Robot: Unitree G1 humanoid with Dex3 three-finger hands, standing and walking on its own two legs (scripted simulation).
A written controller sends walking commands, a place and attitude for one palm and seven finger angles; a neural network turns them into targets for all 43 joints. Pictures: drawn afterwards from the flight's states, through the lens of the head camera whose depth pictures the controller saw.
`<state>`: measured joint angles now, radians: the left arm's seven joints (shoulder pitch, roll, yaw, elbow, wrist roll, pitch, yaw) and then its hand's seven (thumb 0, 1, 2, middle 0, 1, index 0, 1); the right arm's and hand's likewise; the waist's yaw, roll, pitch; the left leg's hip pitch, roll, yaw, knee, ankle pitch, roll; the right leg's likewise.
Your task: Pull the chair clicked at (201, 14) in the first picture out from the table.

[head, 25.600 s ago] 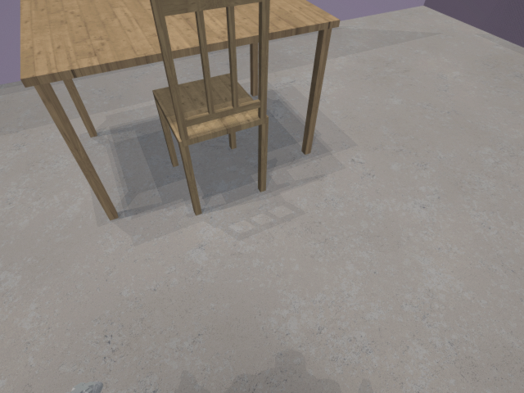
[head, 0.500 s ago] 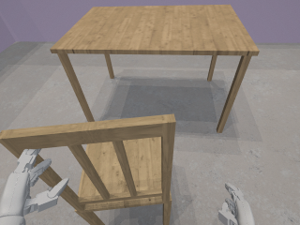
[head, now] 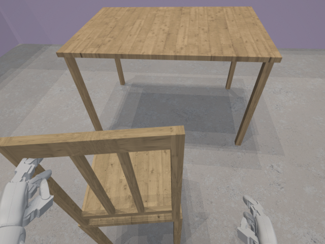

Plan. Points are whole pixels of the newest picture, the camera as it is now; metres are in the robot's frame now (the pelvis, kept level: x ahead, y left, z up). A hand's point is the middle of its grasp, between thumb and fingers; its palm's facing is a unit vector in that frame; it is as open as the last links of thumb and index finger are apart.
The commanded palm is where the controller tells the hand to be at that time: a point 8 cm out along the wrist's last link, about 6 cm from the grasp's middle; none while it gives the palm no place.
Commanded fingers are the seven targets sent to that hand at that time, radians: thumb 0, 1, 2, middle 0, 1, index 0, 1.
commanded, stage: step back with the hand held close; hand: left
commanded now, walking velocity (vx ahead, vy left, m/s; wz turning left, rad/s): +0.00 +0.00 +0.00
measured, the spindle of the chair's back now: (97, 188) +0.26 +0.23 -0.04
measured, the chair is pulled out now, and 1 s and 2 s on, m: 0.61 0.63 0.63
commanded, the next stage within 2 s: stop stepping back and stand still in 1.52 s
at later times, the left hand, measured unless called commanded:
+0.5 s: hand (40, 214) +0.14 +0.26 +0.09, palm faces +0.16 -0.83 -0.53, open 7.3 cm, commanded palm +0.09 +0.31 +0.18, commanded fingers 0.00 0.90 0.90 -0.20 -0.30 -0.20 -0.30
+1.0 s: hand out of the picture +0.09 +0.32 +0.17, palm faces +0.52 -0.73 -0.44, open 7.3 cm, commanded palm +0.04 +0.33 +0.18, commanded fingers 0.00 0.90 0.90 -0.20 -0.30 -0.20 -0.30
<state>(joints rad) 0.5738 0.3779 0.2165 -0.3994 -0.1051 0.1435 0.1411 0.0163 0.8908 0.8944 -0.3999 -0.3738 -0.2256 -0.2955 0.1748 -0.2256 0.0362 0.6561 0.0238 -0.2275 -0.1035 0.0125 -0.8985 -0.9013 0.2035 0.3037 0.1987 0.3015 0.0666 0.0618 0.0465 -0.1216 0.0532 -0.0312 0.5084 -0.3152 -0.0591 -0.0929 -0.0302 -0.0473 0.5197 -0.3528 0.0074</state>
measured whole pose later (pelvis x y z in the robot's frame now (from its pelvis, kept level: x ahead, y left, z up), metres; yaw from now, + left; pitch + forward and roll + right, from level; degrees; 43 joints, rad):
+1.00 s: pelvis -0.11 +0.04 -0.01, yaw -1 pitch -1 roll -1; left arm 0.50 0.39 0.46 -0.42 -0.04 -0.18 0.20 0.01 0.90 0.90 -0.22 -0.31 -0.23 -0.31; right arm 0.21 -0.23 -0.02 0.65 0.01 -0.12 -0.09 0.01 -0.90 -0.90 0.21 0.30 0.20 0.30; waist 0.01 0.05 0.00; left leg -0.43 0.04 -0.01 0.65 -0.30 -0.01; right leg -0.36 -0.04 -0.02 0.55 -0.18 0.04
